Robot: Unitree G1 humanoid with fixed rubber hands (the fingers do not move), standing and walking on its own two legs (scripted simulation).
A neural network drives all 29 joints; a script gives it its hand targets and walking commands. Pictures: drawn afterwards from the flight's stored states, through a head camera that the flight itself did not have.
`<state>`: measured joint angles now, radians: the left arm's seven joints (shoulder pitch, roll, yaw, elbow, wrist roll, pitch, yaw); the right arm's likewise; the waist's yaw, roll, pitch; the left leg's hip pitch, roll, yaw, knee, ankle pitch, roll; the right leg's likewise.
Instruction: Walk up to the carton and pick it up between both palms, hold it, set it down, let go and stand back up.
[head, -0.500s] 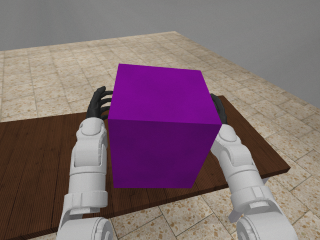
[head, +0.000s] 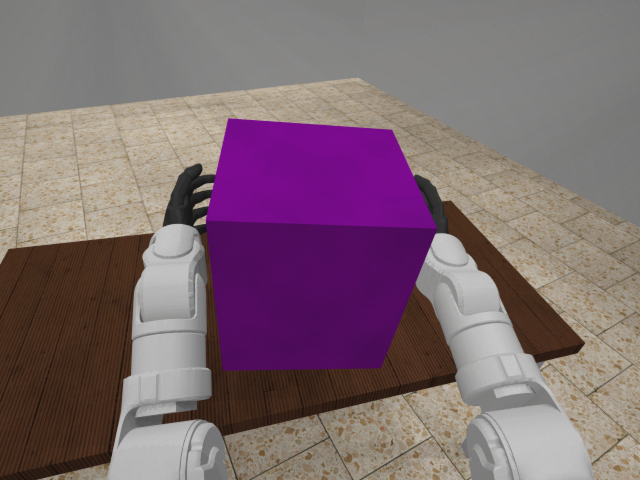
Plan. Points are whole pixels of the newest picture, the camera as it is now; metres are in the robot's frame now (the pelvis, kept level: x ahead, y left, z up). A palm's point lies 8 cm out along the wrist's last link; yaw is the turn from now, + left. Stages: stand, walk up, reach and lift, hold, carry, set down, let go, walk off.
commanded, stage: hold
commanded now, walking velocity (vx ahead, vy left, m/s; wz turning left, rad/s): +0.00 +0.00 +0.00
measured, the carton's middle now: (308, 249) +0.37 +0.01 +0.15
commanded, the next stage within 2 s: none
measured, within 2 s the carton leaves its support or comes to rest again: neither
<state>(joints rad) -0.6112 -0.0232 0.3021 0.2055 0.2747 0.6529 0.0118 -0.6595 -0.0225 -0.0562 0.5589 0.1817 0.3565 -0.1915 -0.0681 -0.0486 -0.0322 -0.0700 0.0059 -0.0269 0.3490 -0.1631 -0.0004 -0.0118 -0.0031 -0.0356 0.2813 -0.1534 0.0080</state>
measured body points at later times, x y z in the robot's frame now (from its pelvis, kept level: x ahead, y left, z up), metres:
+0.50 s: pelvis +0.01 +0.00 +0.00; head -0.04 +0.03 +0.45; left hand +0.38 +0.16 +0.19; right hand +0.38 -0.14 +0.18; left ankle +0.03 +0.12 -0.75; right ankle +0.01 -0.12 -0.75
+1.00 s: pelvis +0.00 +0.00 +0.00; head -0.05 +0.03 +0.45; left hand +0.38 +0.16 +0.19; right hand +0.38 -0.14 +0.18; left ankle +0.03 +0.12 -0.75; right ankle +0.01 -0.12 -0.75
